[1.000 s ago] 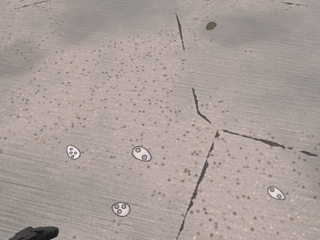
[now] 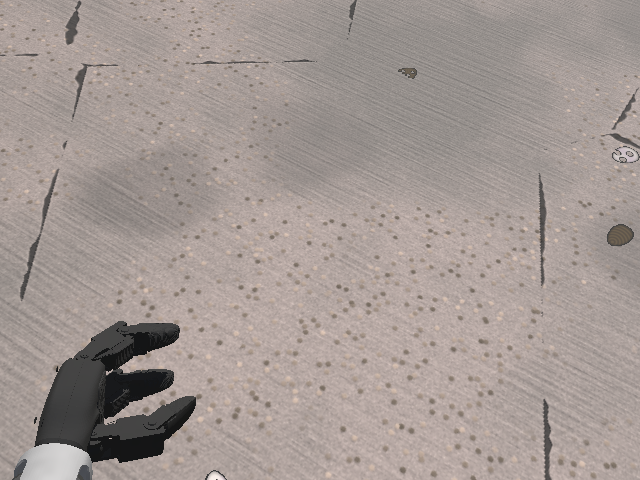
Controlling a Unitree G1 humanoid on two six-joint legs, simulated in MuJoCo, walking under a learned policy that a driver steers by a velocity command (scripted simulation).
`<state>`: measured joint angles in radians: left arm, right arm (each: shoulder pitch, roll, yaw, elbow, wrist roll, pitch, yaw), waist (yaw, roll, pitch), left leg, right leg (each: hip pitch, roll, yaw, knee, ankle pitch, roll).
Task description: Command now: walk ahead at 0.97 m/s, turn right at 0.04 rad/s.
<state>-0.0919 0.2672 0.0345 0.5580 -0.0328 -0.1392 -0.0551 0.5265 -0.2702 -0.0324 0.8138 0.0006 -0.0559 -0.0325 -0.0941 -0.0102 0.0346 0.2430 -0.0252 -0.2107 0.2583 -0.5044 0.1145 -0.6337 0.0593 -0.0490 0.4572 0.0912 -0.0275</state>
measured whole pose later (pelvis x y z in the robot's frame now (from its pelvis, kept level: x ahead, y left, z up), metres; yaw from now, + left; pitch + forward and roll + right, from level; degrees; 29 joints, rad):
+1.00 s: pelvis +0.82 -0.21 +0.00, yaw -51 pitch -1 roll +1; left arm 0.21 0.34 0.06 0.61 -0.01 -0.03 -0.05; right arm 0.18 -0.28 -0.01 0.68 0.01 -0.12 -0.01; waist -0.01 -0.01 0.13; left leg -0.33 0.00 -0.10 1.39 -0.45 -0.04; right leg -0.46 0.15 -0.03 0.66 -0.18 -0.16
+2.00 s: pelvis +1.06 -0.36 +0.01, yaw -52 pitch +2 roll +0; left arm 0.12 0.30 0.08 0.73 0.01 0.02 0.04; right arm 0.20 -0.33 -0.08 0.60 0.01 0.04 0.03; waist 0.00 -0.03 0.06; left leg -0.40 -0.02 0.04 0.68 -0.30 0.05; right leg -0.34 -0.08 -0.05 0.91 -0.54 0.06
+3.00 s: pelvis +1.43 -0.54 +0.02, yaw -40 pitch +2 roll +2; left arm 0.38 0.30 0.04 0.80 -0.05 -0.06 0.01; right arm 0.22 -0.26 -0.05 0.67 -0.01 -0.10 0.02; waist 0.02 -0.04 0.04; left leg -0.29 0.04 0.09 0.54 -0.27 -0.03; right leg -0.46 -0.09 0.05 1.32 -0.31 -0.05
